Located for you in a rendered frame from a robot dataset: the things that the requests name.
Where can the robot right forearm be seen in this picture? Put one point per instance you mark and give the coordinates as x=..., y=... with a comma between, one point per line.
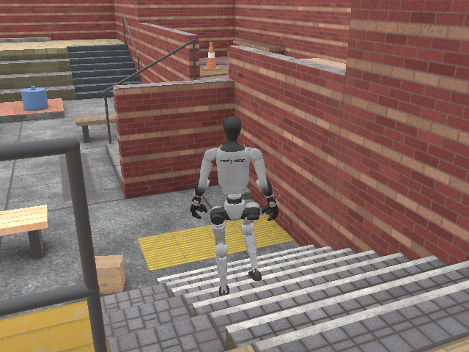
x=269, y=196

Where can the right robot hand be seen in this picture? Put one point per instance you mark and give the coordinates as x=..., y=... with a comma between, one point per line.
x=269, y=209

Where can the right robot upper arm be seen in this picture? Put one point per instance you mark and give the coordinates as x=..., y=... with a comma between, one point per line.
x=259, y=166

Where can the left robot upper arm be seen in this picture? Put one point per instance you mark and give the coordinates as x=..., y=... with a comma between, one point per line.
x=206, y=167

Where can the left robot hand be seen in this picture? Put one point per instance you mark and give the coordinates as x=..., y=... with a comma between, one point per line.
x=200, y=208

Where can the right robot foot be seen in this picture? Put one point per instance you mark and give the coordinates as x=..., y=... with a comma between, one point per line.
x=256, y=276

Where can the humanoid robot torso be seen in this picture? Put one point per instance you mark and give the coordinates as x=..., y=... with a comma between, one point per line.
x=233, y=178

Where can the robot left forearm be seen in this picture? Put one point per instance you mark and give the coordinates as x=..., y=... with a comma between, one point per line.
x=198, y=194

